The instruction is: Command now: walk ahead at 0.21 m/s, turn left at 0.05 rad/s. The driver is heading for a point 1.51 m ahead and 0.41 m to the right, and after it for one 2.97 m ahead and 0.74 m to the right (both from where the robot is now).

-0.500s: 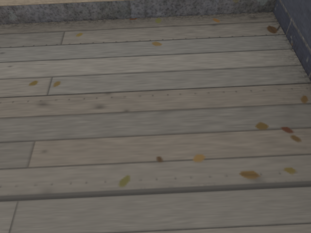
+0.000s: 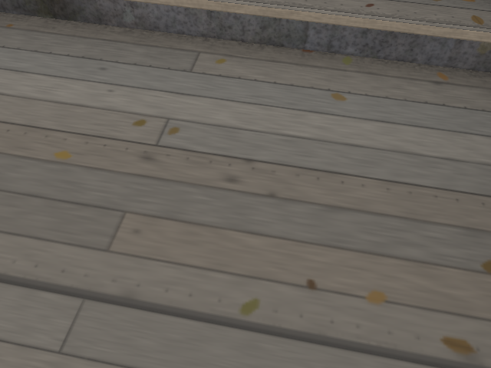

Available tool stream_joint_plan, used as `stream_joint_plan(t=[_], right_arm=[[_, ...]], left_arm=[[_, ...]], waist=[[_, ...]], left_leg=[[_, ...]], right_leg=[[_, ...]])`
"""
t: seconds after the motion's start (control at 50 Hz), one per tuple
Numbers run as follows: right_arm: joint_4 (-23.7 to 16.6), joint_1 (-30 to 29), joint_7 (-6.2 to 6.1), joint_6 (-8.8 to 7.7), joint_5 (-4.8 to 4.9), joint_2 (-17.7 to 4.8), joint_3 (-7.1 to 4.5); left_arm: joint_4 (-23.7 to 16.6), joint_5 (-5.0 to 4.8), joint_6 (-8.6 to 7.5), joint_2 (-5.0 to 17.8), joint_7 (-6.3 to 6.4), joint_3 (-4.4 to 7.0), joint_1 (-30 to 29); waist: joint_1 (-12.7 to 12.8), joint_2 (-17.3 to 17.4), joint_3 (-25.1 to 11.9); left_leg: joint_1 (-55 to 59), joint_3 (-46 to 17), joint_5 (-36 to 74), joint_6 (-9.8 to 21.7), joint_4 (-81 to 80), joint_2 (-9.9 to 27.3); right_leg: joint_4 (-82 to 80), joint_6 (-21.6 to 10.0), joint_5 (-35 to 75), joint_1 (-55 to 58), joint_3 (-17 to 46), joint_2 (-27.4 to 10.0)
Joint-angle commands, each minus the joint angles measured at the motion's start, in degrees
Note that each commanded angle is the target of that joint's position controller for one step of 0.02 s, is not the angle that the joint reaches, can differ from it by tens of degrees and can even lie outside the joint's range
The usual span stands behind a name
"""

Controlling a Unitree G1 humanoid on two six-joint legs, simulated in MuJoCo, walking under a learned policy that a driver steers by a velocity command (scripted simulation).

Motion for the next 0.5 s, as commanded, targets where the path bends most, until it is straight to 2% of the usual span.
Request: stream_joint_plan(t=[0.02, 0.04, 0.06, 0.08, 0.1, 0.12, 0.14, 0.16, 0.18, 0.2, 0.22, 0.24, 0.26, 0.28, 0.3, 0.32, 0.34, 0.36, 0.38, 0.4, 0.42, 0.44, 0.46, 0.48, 0.5], right_arm=[[-0.6, 4.0, 0.44, -1.81, -0.28, -7.1, -2.15], [-0.3, 3.1, 0.77, -1.93, 0.57, -7.2, -2.33], [-0.3, 1.2, 1.27, -1.85, 1.32, -6.8, -2.13], [-0.1, 0.3, 1.99, -2.03, 2.25, -5.4, -1.99], [-1.2, -3.1, 2.59, -2.7, 2.5, -3.5, -1.52], [-2.7, -4.7, 3.26, -3.44, 2.52, -2.2, -1.06], [-2.1, -3.3, 3.65, -3.59, 0.42, -4.2, -1.84], [-1.9, -6.2, 3.79, -4.05, -0.26, -5.8, -2.35], [-2.4, -9.1, 4.13, -4.95, -0.49, -4.3, -1.88], [-3.4, -11.8, 4.73, -5.33, -1.03, -0.3, -0.42], [-4.0, -11.9, 4.98, -5.3, -1.53, 2.5, 0.87], [-4.6, -12.7, 4.98, -5.09, -1.58, 4.8, 2.04], [-5.7, -13.9, 4.81, -4.74, -1.36, 6.1, 2.91], [-7.1, -15.9, 4.69, -4.2, -1.14, 7.0, 3.63], [-8.9, -18.6, 4.59, -3.72, -1.0, 6.9, 4.13], [-10.5, -21.4, 4.15, -3.35, -0.85, 7.5, 4.7], [-12.7, -24.2, 3.81, -2.97, -0.9, 6.9, 4.93], [-15.2, -27.4, 3.71, -2.65, -0.9, 6.4, 5.55], [-17.9, -31.6, 3.93, -2.31, -0.3, 5.4, 5.65], [-19.0, -33.3, 4.51, -1.58, 0.82, 5.3, 6.17], [-20.1, -33.9, 4.84, -0.9, 1.16, 6.1, 6.44], [-16.7, -26.7, 5.35, -0.81, 1.38, 6.7, 5.84], [-13.5, -19.0, 4.79, -0.6, 1.95, 5.3, 4.57], [-10.3, -8.9, 3.99, -0.29, 2.66, 2.0, 2.58], [-9.0, -0.2, 3.27, -0.27, 2.97, -2.4, 0.81]], left_arm=[[-1.4, -1.78, -1.19, 2.9, 0.16, 0.34, 2.2], [-0.2, -1.61, -1.71, 3.1, 0.49, 0.73, 4.8], [1.2, -0.88, -2.01, 2.9, 0.92, 1.03, 8.5], [2.3, 0.15, -2.36, 2.9, 0.94, 1.11, 10.8], [3.4, 1.1, -3.57, 5.3, 0.93, 1.78, 16.4], [3.8, 0.98, -3.79, 12.4, 0.41, 3.84, 19.8], [4.0, 0.41, -3.71, 11.7, -0.33, 4.34, 19.4], [3.6, 0.31, -4.09, 9.4, -0.49, 3.78, 16.3], [4.3, 0.45, -4.77, 8.4, -0.37, 3.51, 14.8], [6.4, 0.2, -5.44, 7.0, -0.07, 3.07, 17.2], [8.7, -0.11, -6.04, 4.5, 0.21, 2.34, 19.2], [10.8, -0.08, -6.28, 3.0, -0.05, 1.85, 21.3], [12.0, 0.0, -6.78, 2.5, -0.32, 1.57, 22.5], [13.1, 0.14, -7.32, 2.2, -0.59, 1.41, 22.9], [13.7, 0.03, -7.82, 2.7, -0.8, 1.36, 22.5], [14.8, 0.45, -8.3, 3.2, -1.19, 1.33, 22.9], [15.3, 0.22, -8.62, 3.7, -1.19, 1.39, 22.2], [16.5, -0.09, -8.72, 3.3, -1.1, 1.17, 22.5], [17.5, -1.28, -8.08, 2.4, -0.39, 1.03, 23.1], [17.2, -1.84, -6.94, 2.0, 1.13, 1.07, 24.5], [17.7, -1.98, -5.86, 2.2, 2.16, 1.04, 25.3], [15.4, -1.79, -5.84, 2.4, 2.05, 0.63, 22.5], [14.3, -1.31, -6.11, 7.2, 1.77, 1.6, 22.5], [13.1, -0.9, -6.77, 11.7, 1.35, 3.1, 21.8], [11.8, -1.65, -8.24, 16.3, -0.06, 4.71, 18.2]], waist=[[-1.3, 11.0, -0.2], [-0.1, 10.4, -0.7], [2.5, 8.5, -0.7], [3.6, 3.7, 0.9], [7.0, -5.7, 1.0], [7.7, -15.7, 0.3], [7.2, -14.4, 1.8], [6.2, -6.6, 4.6], [5.6, -3.0, 4.9], [5.8, -2.9, 4.5], [4.9, -1.8, 4.0], [4.1, -0.9, 3.7], [3.7, 0.3, 4.7], [3.0, 1.1, 6.1], [2.6, 2.1, 8.1], [3.3, -0.1, 8.7], [3.0, -0.6, 10.0], [3.5, -1.7, 10.5], [4.7, -3.4, 12.1], [6.4, -6.1, 9.9], [6.6, -6.2, 7.6], [3.2, -3.8, 1.6], [-0.3, -5.3, -6.1], [-4.9, -7.1, -13.4], [-10.9, -9.0, -18.1]], left_leg=[[0.6, -14.7, -9.3, 11.3, -18.3, 14.7], [-1.3, -16.0, -10.3, 11.2, -18.2, 16.3], [-4.0, -15.1, -11.3, 10.3, -15.8, 15.7], [-6.4, -11.6, -9.3, 8.5, -10.3, 13.4], [-15.9, -5.5, -4.0, 5.2, 6.3, 9.4], [-31.1, 4.8, -5.8, 0.6, 21.3, 2.5], [-36.6, 4.8, -7.8, -1.4, 35.8, 3.4], [-41.3, 3.3, -3.4, -2.7, 50.1, 5.5], [-44.9, 2.3, -0.4, -2.9, 61.7, 5.9], [-49.9, 2.9, 0.6, -2.4, 75.3, 5.6], [-53.9, 2.8, 1.7, -1.5, 84.3, 6.2], [-58.2, 3.0, 0.8, -0.4, 92.2, 6.4], [-61.7, 2.8, -0.3, 0.4, 96.6, 6.8], [-64.9, 2.5, -1.5, 0.7, 99.1, 7.5], [-66.7, 2.7, -2.5, 0.5, 97.6, 8.4], [-70.0, 4.2, -5.0, 0.7, 101.4, 8.1], [-70.5, 3.9, -5.3, 0.7, 97.9, 9.5], [-66.9, 6.3, -6.3, 0.4, 86.8, 10.8], [-59.8, 7.0, -7.7, 1.0, 74.6, 12.0], [-47.4, 9.8, -9.5, 1.3, 63.3, 12.0], [-36.3, 11.5, -12.3, 1.7, 53.4, 11.0], [-19.8, 15.4, -11.5, 3.1, 47.5, 7.2], [-8.5, 15.8, -13.7, 3.4, 46.7, 3.2], [-3.1, 12.7, -16.1, 3.5, 43.1, 1.2], [3.0, 8.1, -16.1, 4.3, 34.6, 1.5]], right_leg=[[-19.0, -3.7, -5.8, 9.8, -4.0, 1.9], [-23.5, -5.9, 0.0, 16.0, -4.1, 1.7], [-31.5, -7.3, 4.2, 22.5, -5.5, 2.8], [-37.6, -7.7, 5.3, 26.3, -3.8, 3.7], [-45.3, -9.4, 1.0, 34.9, 11.7, -4.8], [-53.9, -14.4, -7.0, 42.6, 32.5, -14.5], [-58.4, -19.7, -20.9, 38.7, 45.5, -18.4], [-57.6, -21.1, -25.3, 36.3, 43.3, -17.4], [-54.9, -20.9, -18.5, 34.7, 37.1, -15.1], [-52.5, -20.2, -11.5, 34.4, 31.6, -12.4], [-49.8, -19.3, -6.3, 34.1, 27.7, -10.3], [-48.5, -18.6, -4.4, 33.3, 25.8, -9.4], [-47.6, -17.7, -3.4, 31.4, 24.9, -9.1], [-47.5, -16.7, -3.2, 28.8, 24.2, -9.3], [-48.8, -15.7, -3.8, 25.4, 23.8, -9.3], [-49.7, -15.8, -3.2, 24.4, 24.2, -9.4], [-52.0, -15.1, -2.0, 22.4, 23.7, -9.5], [-55.4, -14.4, -1.9, 19.5, 21.2, -6.8], [-61.8, -15.1, 1.8, 14.7, 20.7, -6.0], [-70.7, -17.3, 11.2, 12.1, 19.2, -6.9], [-73.0, -16.9, 18.9, 11.9, 16.7, -6.8], [-67.8, -15.4, 44.5, 10.4, 11.4, -5.6], [-58.6, -14.6, 76.1, 14.2, 9.6, -7.3], [-47.3, -13.0, 95.0, 22.9, 9.8, -8.2], [-34.2, -11.6, 100.6, 26.8, 9.8, -9.3]])
Velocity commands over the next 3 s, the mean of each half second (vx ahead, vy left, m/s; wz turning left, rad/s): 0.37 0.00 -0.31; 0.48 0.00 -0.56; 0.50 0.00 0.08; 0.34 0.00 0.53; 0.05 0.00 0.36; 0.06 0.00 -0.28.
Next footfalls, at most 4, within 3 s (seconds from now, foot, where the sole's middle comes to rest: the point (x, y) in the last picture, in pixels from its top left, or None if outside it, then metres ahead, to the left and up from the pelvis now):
0.10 right None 0.06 -0.10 -0.77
0.50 left None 0.42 0.07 -0.59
1.02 right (340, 294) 0.63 -0.23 -0.59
1.54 left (329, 180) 1.01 -0.25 -0.59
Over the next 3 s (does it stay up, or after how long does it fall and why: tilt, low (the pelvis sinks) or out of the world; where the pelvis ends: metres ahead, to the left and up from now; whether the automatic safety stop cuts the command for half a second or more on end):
stays up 1.14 -0.35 0.19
